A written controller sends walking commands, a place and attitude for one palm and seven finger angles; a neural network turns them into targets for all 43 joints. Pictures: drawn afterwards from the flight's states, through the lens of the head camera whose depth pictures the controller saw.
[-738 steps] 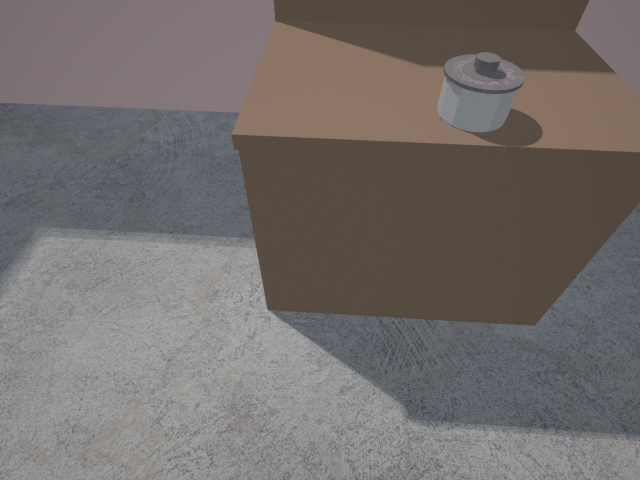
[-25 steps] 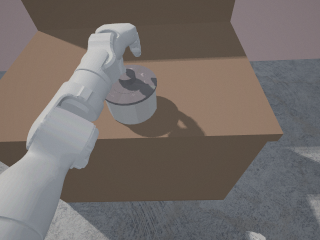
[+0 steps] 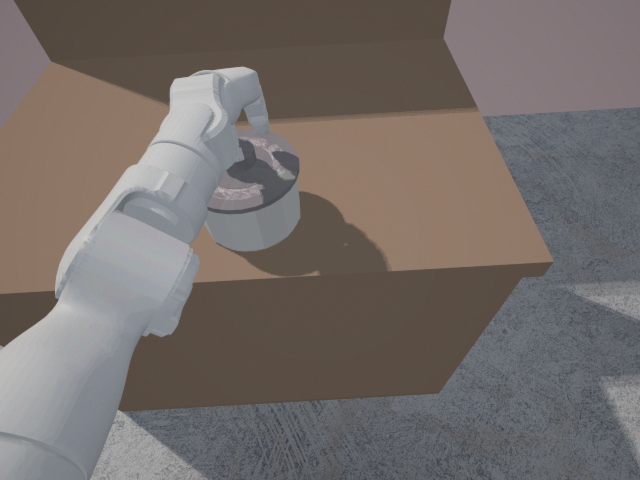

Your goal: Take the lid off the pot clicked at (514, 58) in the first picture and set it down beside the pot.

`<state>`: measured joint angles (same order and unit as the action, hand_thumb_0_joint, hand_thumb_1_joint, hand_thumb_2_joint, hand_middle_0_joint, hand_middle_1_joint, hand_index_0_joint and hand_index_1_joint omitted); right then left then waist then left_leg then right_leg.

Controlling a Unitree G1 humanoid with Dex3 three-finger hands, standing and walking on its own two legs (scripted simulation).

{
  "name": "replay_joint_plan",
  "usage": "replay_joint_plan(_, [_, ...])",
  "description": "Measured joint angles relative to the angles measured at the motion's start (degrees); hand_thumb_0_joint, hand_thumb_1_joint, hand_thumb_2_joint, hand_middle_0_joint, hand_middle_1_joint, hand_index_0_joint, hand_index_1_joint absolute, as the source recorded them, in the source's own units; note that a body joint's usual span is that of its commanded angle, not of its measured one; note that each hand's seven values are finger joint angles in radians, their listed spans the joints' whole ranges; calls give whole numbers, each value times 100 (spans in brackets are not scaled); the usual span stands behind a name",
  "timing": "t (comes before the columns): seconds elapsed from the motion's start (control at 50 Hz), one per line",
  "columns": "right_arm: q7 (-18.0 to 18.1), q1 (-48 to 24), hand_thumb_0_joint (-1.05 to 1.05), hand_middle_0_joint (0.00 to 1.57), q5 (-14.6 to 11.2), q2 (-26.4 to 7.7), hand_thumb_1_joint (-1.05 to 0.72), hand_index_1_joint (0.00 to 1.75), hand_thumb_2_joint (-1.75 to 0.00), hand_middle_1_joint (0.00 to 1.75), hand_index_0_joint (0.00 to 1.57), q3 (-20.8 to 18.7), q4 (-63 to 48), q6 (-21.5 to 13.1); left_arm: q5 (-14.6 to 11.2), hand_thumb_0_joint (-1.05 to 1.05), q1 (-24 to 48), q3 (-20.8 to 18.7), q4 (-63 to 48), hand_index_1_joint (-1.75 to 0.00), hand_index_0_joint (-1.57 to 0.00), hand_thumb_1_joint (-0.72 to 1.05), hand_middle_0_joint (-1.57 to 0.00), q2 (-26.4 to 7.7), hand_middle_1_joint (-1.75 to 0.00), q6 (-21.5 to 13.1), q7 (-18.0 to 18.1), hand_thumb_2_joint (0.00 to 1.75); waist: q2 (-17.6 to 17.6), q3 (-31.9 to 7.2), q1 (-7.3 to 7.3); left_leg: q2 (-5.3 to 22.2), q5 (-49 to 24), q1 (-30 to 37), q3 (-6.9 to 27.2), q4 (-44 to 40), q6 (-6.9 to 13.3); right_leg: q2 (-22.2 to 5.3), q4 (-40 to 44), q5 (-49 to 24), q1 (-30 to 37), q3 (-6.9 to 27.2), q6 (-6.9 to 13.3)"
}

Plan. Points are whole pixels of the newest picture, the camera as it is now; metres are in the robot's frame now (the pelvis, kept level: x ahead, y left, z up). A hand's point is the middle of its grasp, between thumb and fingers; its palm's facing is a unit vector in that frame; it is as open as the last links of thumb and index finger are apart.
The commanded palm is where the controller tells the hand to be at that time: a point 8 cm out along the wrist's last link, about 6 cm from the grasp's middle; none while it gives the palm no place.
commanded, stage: lower the open fingers around the knob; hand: left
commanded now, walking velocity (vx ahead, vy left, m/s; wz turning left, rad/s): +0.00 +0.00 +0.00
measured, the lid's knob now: (237, 155) +0.52 +0.09 +0.12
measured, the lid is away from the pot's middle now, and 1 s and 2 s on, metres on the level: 0.00 0.00 0.00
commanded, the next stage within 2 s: close the fingers and squeeze the knob in 0.72 s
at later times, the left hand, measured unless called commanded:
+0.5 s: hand (233, 151) +0.49 +0.09 +0.14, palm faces -0.39 -0.02 -0.92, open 9.9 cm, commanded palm +0.49 +0.10 +0.20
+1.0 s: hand (230, 157) +0.49 +0.09 +0.14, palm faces -0.40 -0.03 -0.92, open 10.0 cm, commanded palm +0.49 +0.09 +0.20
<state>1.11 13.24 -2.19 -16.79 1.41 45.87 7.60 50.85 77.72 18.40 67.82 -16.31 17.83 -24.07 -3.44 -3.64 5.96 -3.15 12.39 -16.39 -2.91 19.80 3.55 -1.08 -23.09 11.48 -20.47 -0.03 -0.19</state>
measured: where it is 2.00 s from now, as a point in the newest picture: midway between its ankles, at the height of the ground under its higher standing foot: outside the picture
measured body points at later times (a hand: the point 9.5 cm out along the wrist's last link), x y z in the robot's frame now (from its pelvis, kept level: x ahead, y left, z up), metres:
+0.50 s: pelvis +0.00 +0.00 +0.00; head +0.05 -0.02 +0.44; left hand +0.51 +0.08 +0.20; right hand +0.04 -0.26 -0.15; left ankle -0.04 +0.08 -0.74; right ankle -0.01 -0.12 -0.74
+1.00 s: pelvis +0.00 +0.00 +0.00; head +0.04 -0.02 +0.44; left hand +0.50 +0.09 +0.20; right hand +0.04 -0.27 -0.15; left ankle -0.04 +0.08 -0.74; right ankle -0.01 -0.12 -0.74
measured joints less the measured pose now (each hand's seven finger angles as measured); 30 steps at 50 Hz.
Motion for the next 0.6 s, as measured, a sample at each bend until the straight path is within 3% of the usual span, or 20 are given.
replay_joint_plan(0.14, [29,-46,1,20,-26,-26,-91,30,-90,30,20,-53,-102,-60,119,0,-68,134,22,-8,-88,-33,-88,-84,-8,-192,193,160,83,-16,32,-1,15,-133,7,92,-9,-5,-61,3,-114,-9,2])
replay_joint_plan(0.3, [16,8,0,19,-11,5,-91,30,-90,30,20,-81,-36,-135,3,0,-89,228,85,-8,-88,-33,-88,-36,-8,-378,263,160,42,-40,46,-44,29,-243,58,155,4,-52,-127,44,-204,-57,-21])
replay_joint_plan(0.38, [7,4,0,20,-17,61,-91,30,-90,30,20,-28,16,-83,-6,0,-81,11,253,-8,-88,-33,-88,-39,-8,-389,337,160,38,-49,90,-36,62,-264,23,184,13,-42,-164,64,-243,-21,-22])
replay_joint_plan(0.5, [-28,134,0,20,-7,95,-91,30,-90,30,20,-33,35,-34,77,0,-288,13,104,-8,-88,-33,-88,-53,-9,-456,446,160,-10,-103,65,-18,93,-268,-7,208,7,-21,-176,78,-253,10,-21])
replay_joint_plan(0.6, [-4,150,1,20,-30,91,-91,30,-90,30,20,-25,32,8,-6,0,-323,-52,141,-8,-88,-33,-88,-128,-8,-445,460,160,-14,-98,71,0,111,-239,-21,227,9,-1,-179,79,-224,24,-14])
